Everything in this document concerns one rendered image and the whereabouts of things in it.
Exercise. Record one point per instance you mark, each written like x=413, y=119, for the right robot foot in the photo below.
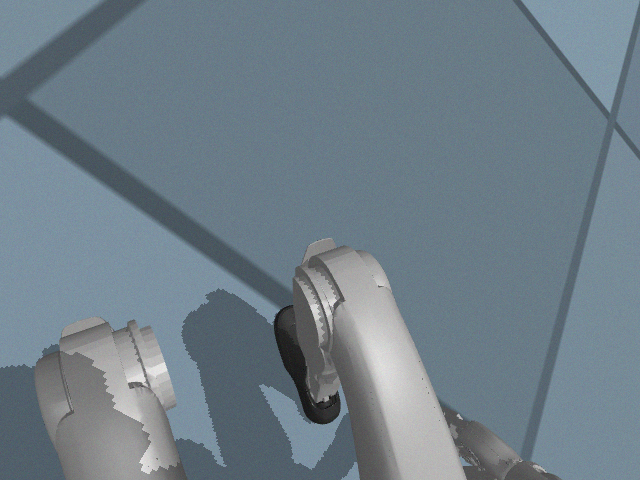
x=294, y=362

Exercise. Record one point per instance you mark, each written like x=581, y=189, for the right robot arm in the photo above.
x=528, y=470

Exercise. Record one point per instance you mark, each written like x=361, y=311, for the right robot hand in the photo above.
x=491, y=457

